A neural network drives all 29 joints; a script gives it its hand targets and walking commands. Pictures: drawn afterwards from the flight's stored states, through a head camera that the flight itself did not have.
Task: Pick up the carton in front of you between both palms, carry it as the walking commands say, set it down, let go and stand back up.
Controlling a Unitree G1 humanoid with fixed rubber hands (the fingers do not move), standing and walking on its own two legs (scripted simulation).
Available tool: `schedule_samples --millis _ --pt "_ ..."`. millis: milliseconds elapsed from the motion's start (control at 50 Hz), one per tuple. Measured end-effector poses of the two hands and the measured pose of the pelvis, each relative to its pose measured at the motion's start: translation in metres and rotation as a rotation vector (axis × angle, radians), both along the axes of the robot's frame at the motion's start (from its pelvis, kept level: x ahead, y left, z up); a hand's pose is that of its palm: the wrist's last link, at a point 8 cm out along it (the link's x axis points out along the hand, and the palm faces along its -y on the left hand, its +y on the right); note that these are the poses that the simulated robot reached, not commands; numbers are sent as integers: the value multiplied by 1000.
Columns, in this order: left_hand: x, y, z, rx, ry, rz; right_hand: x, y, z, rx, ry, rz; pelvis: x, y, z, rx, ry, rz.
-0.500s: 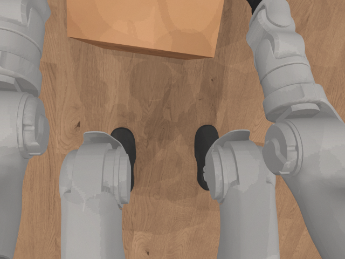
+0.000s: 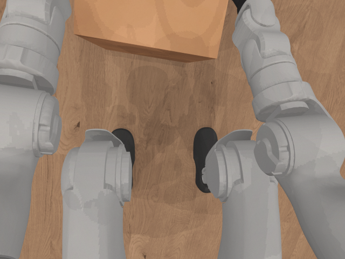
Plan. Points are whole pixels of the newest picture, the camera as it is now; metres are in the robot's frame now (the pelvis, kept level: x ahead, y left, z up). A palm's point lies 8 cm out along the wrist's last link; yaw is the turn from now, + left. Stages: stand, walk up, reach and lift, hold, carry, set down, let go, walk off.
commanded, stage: reach and lift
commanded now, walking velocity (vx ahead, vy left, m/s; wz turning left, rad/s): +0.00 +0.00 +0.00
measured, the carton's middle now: out of the picture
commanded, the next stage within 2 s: none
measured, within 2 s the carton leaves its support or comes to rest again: leaves its support in 0.34 s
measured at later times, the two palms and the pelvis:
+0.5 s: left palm out of the picture +0.54 +0.21 -0.13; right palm out of the picture +0.54 -0.09 -0.11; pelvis +0.01 +0.00 +0.01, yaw +2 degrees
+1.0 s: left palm out of the picture +0.49 +0.20 +0.05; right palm out of the picture +0.50 -0.10 +0.06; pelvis +0.01 -0.01 +0.12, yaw +5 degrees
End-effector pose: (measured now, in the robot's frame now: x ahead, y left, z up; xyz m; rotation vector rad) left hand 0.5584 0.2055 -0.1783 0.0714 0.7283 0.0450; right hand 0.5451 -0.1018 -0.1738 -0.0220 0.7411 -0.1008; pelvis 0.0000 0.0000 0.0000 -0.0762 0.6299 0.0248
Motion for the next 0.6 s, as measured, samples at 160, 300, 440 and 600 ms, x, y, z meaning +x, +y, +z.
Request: schedule_samples --millis 160,300,440,600 --pt "5 -1 4 21 34 -3 3 3 1 2 19 -36 0 0 -5 1 -19 -7" --pt "0 -3 3 0 40 -13 8 -1 5 -4 31 -35 8 2 -11 11 9 -9" --pt "-16 -2 23 20 21 41 1 5 34 10 -19 -69 12 -1 -3 13 50 9" --pt "-38 7 112 -18 -33 105 -21 14 112 44 -75 -70 5 -10 28 19 64 45"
